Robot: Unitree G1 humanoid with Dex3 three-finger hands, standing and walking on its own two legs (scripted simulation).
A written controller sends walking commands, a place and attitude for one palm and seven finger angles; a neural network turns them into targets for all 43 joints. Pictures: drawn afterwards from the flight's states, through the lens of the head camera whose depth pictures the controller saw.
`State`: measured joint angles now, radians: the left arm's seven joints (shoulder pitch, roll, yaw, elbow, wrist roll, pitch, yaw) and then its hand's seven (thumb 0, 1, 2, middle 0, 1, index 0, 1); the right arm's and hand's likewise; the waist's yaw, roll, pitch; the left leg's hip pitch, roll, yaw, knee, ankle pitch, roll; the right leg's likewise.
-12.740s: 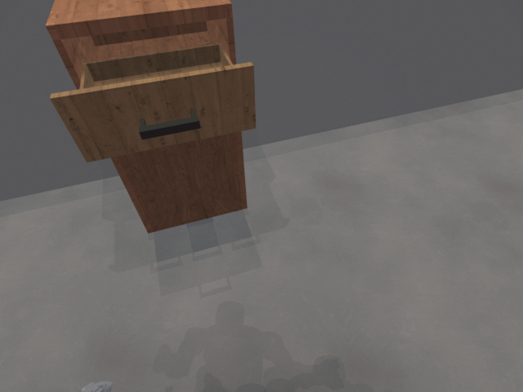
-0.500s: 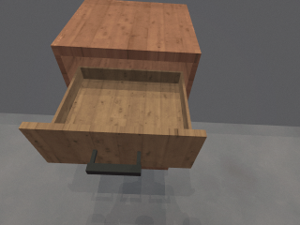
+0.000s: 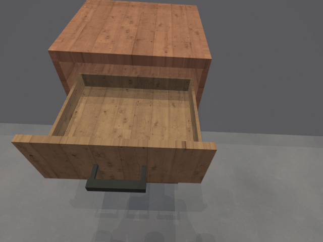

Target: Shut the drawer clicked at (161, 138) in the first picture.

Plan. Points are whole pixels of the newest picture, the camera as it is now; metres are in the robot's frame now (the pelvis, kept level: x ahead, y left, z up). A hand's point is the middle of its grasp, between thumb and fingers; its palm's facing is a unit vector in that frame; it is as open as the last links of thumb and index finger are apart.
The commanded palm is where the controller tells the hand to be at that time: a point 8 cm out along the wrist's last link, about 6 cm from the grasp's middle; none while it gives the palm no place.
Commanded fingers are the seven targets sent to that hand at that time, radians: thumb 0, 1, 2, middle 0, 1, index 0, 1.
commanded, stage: look again from close up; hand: left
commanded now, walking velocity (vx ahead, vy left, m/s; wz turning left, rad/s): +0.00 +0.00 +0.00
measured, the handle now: (118, 177) +0.26 +0.12 +0.03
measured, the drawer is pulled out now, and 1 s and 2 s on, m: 0.30 0.30 0.30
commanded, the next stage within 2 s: raise the hand and make a fist in 0.50 s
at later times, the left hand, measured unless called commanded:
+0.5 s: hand out of the picture -0.01 +0.16 -0.18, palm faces +0.02 -0.98 -0.17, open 7.4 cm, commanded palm none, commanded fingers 0.00 0.90 0.90 -0.20 -0.30 -0.20 -0.30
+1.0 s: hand out of the picture +0.12 +0.13 -0.03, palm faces +0.07 -1.00 +0.00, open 7.0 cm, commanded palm +0.08 +0.18 -0.02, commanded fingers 0.00 0.90 0.90 -0.62 -0.75 -0.62 -0.75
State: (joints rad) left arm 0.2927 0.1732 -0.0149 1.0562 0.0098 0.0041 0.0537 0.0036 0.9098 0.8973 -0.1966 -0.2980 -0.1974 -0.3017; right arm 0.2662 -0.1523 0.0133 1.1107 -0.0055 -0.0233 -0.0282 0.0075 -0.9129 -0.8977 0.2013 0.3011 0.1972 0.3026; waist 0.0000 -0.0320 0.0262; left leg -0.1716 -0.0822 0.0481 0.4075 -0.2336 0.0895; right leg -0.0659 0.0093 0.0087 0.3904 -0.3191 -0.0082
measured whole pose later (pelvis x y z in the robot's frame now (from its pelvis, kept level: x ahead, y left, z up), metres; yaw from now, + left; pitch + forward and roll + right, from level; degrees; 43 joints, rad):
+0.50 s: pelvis +0.00 +0.00 +0.00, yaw +0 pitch +0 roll +0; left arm 0.31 0.15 -0.02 1.07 0.01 0.00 0.05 0.00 0.91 0.90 -0.20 -0.30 -0.20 -0.30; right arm 0.27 -0.14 0.01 1.13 0.00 -0.03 -0.03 0.01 -0.92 -0.90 0.20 0.30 0.20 0.30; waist 0.00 -0.04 0.03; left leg -0.17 -0.08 0.04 0.40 -0.23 0.09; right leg -0.06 0.01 0.00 0.38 -0.31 -0.01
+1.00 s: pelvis -0.04 -0.04 -0.06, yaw +2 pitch +8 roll +0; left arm 0.63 0.16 0.04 -0.01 -0.20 -0.47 -0.17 0.01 0.92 0.90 -0.43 -0.55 -0.23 -0.46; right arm 0.18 -0.26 -0.05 0.53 0.01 -0.22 0.03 0.02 -0.91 -0.90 0.20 0.30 0.20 0.30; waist -0.01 -0.03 -0.15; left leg -0.68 -0.04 0.02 0.97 -0.44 0.04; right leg -0.65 0.06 -0.09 0.97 -0.47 -0.11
